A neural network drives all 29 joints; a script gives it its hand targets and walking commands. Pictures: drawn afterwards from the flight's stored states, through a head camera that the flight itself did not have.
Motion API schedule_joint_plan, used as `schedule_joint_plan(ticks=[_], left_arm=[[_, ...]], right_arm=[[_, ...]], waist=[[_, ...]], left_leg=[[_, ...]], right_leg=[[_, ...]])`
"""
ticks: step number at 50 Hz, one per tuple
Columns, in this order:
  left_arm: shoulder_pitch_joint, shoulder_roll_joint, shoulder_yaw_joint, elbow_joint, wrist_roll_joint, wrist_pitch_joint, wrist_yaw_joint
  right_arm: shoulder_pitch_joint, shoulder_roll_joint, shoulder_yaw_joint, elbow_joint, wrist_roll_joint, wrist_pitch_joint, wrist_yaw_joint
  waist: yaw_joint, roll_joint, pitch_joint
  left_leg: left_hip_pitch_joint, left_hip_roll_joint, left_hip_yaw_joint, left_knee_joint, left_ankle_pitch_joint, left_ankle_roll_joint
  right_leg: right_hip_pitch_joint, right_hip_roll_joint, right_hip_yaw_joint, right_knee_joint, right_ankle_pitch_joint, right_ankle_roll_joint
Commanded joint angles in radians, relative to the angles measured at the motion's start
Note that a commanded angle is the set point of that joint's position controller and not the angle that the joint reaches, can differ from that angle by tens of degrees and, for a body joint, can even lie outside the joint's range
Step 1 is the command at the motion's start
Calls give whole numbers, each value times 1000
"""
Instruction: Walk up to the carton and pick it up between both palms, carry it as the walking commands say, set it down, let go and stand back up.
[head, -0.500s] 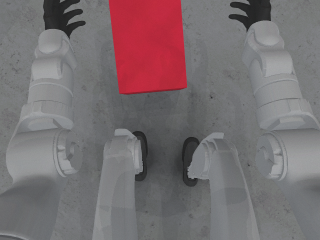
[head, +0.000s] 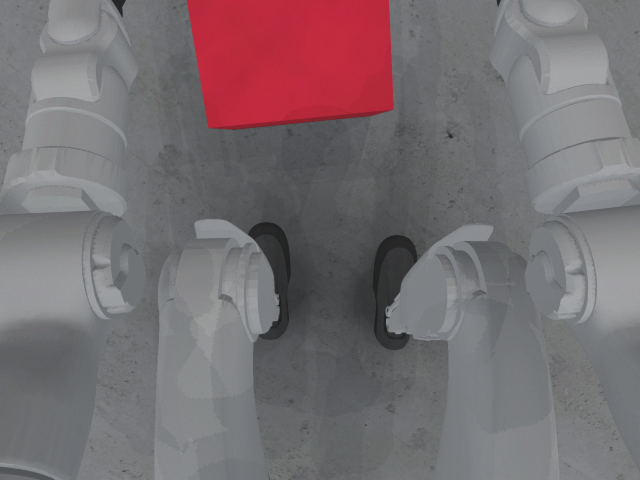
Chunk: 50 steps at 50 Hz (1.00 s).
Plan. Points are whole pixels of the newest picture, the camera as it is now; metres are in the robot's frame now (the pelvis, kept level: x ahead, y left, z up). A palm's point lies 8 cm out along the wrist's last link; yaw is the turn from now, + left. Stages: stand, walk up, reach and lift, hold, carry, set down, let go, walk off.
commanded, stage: reach and lift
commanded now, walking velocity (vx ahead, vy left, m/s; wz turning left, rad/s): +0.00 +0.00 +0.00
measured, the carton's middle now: (289, 3) +0.57 +0.10 -0.35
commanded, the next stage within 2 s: none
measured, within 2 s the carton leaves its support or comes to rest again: neither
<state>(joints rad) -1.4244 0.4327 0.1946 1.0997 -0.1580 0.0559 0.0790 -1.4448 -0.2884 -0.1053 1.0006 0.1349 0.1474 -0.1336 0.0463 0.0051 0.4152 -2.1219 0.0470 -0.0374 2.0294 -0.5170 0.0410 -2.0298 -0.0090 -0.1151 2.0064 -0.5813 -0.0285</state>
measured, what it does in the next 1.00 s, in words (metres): lowers itself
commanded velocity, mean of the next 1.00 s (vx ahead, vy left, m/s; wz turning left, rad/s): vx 0.00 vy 0.00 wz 0.00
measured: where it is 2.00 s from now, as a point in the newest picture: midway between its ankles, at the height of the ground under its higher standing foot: (331, 305)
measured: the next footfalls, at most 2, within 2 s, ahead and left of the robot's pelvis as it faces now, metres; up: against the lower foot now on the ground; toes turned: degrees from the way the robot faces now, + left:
none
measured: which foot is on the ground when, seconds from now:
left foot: down 0.00-1.00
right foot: down 0.00-1.00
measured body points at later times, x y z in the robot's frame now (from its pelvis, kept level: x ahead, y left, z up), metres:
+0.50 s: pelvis +0.00 +0.00 -0.06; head +0.38 +0.04 +0.16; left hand +0.53 +0.26 -0.27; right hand +0.57 -0.11 -0.25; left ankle +0.12 +0.11 -0.39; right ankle +0.12 -0.11 -0.39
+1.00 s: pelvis +0.00 +0.00 -0.06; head +0.38 +0.05 +0.16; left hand +0.53 +0.26 -0.27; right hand +0.57 -0.08 -0.25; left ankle +0.12 +0.11 -0.39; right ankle +0.12 -0.11 -0.39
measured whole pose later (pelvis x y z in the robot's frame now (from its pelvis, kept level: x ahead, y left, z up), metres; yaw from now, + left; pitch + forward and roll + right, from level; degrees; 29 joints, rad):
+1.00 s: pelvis +0.00 +0.00 -0.06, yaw +0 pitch +33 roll -5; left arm -1.52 0.46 0.08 1.23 -0.22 0.00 0.06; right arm -1.57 -0.28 -0.06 1.13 0.16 0.09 -0.08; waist 0.06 0.00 0.52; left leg -2.26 0.05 -0.04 2.20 -0.52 0.04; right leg -2.17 -0.01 -0.11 2.19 -0.59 -0.03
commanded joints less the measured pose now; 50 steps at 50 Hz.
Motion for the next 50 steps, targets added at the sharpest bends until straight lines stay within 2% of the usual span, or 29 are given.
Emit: schedule_joint_plan(ticks=[1, 3, 4, 5, 6, 8, 10, 11, 12, 13, 14, 17, 19, 20, 23, 26, 27, 28, 31, 33, 34, 37, 41, 43, 44, 46, 47, 48, 50], left_arm=[[-319, 170, -29, 88, -15, -25, 3], [-359, 202, -16, -48, -20, -38, 12], [-340, 154, -46, 70, -37, -30, 1], [-386, 192, -38, -2, -46, -44, 11], [-390, 166, -76, 79, -62, -34, 5], [-410, 209, -46, 9, -39, -48, 3], [-378, 182, -47, 88, -44, -48, -1], [-364, 161, -71, 139, -48, -49, -7], [-394, 200, -58, 77, -53, -57, -12], [-362, 181, -50, 97, -31, -59, -11], [-362, 161, -79, 109, -52, -63, -15], [-362, 173, -81, 115, -61, -68, -10], [-341, 188, -70, 91, -51, -71, -14], [-351, 156, -98, 88, -76, -71, -25], [-345, 167, -98, 94, -74, -72, -18], [-324, 147, -91, 68, -68, -75, -20], [-335, 139, -100, 130, -81, -70, -19], [-317, 132, -96, 119, -75, -68, -23], [-354, 143, -82, 89, -66, -71, -20], [-345, 126, -85, 92, -65, -69, -29], [-299, 114, -100, 150, -65, -66, -27], [-361, 86, -129, 97, -91, -67, -30], [-297, 49, -121, 186, -67, -62, -31], [-350, 51, -108, 97, -68, -79, -35], [-358, 53, -108, 118, -59, -73, -31], [-350, 32, -118, 113, -53, -73, -34], [-362, 15, -139, 132, -54, -74, -32], [-352, -6, -128, 125, -54, -73, -37], [-343, -29, -129, 124, -31, -76, -42]], right_arm=[[-320, -132, 58, 92, 124, -37, 6], [-365, -133, 73, -36, 145, -60, 4], [-342, -145, 66, 44, 129, -55, 6], [-372, -134, 74, 2, 141, -61, 2], [-357, -147, 47, 89, 118, -55, 2], [-416, -142, 78, 14, 140, -59, 5], [-357, -112, 102, 78, 138, -59, 14], [-362, -129, 68, 112, 127, -60, 17], [-369, -105, 78, 94, 128, -60, 24], [-341, -90, 85, 126, 132, -61, 26], [-358, -123, 74, 101, 130, -75, 24], [-331, -87, 88, 131, 140, -79, 29], [-342, -74, 101, 112, 156, -74, 36], [-326, -81, 82, 156, 132, -74, 37], [-316, -124, 62, 140, 110, -83, 29], [-328, -89, 67, 122, 130, -86, 37], [-335, -126, 78, 111, 110, -89, 30], [-318, -82, 79, 131, 134, -82, 37], [-328, -80, 83, 124, 133, -82, 39], [-296, -123, 38, 149, 93, -77, 36], [-305, -60, 70, 143, 142, -74, 46], [-334, -68, 74, 142, 119, -85, 47], [-327, -42, 93, 150, 122, -86, 50], [-347, -29, 88, 106, 108, -89, 53], [-317, -60, 36, 150, 81, -84, 46], [-342, -33, 60, 149, 83, -91, 49], [-337, -22, 45, 168, 70, -88, 48], [-354, 10, 68, 126, 85, -94, 54], [-315, 17, 40, 174, 54, -92, 60]], waist=[[147, 83, -1103], [142, 79, -1196], [123, 83, -1129], [132, 67, -1159], [92, 85, -1048], [152, 104, -1139], [137, 47, -1030], [140, 79, -955], [119, 45, -951], [147, 87, -950], [115, 74, -982], [126, 66, -977], [171, 107, -994], [119, 119, -953], [97, 103, -963], [136, 107, -974], [110, 70, -953], [143, 99, -956], [145, 74, -965], [116, 96, -928], [154, 109, -905], [115, 71, -939], [152, 83, -851], [148, 65, -891], [116, 83, -892], [138, 73, -908], [114, 105, -858], [138, 90, -877], [109, 93, -837]], left_leg=[[574, -42, 24, -105, 254, -53], [659, -47, 19, -85, 359, -52], [616, -39, 15, -71, 327, -57], [631, -44, 12, -67, 356, -52], [576, -40, 0, -69, 272, -58], [603, -36, 22, -25, 333, -58], [551, -34, 19, -16, 311, -52], [516, -32, 12, -26, 282, -56], [498, -33, 1, -16, 284, -46], [492, -24, 9, -6, 310, -52], [512, -26, 6, 11, 320, -56], [536, -26, -2, 19, 346, -54], [544, -21, -1, 27, 378, -50], [517, -27, 1, 32, 342, -56], [531, -27, 3, 36, 330, -60], [513, -27, 4, 34, 364, -48], [500, -29, 4, 40, 341, -54], [517, -29, 6, 29, 354, -47], [448, -23, 18, 26, 311, -50], [455, -26, 5, 37, 326, -59], [489, -27, 1, 5, 310, -44], [504, -37, -9, 14, 340, -45], [457, -36, 2, 10, 313, -47], [453, -40, 10, 31, 329, -45], [462, -39, 3, 31, 303, -52], [468, -47, 6, 15, 322, -53], [501, -44, 3, 10, 301, -52], [479, -46, 7, 7, 309, -51], [448, -51, 3, 11, 314, -54]], right_leg=[[233, 101, 133, -36, 110, 39], [309, 104, 128, -15, 203, 46], [255, 97, 130, -6, 165, 43], [287, 102, 137, 4, 195, 47], [240, 97, 124, 17, 136, 46], [293, 92, 151, 30, 193, 41], [261, 85, 153, 40, 169, 52], [197, 89, 150, 46, 129, 48], [205, 88, 146, 64, 163, 52], [216, 86, 167, 66, 179, 46], [221, 89, 157, 78, 175, 51], [209, 87, 148, 101, 186, 52], [224, 84, 164, 101, 218, 44], [180, 88, 153, 98, 176, 41], [201, 87, 141, 98, 165, 42], [205, 97, 154, 100, 205, 39], [189, 93, 143, 99, 187, 49], [194, 91, 141, 105, 195, 45], [222, 96, 163, 80, 183, 42], [193, 95, 161, 88, 197, 44], [189, 93, 150, 95, 166, 43], [179, 99, 136, 96, 181, 49], [182, 100, 148, 85, 166, 47], [203, 103, 165, 74, 191, 46], [186, 96, 150, 83, 176, 49], [194, 112, 140, 88, 182, 49], [176, 110, 145, 77, 150, 41], [190, 113, 146, 68, 162, 45], [176, 115, 149, 74, 178, 40]])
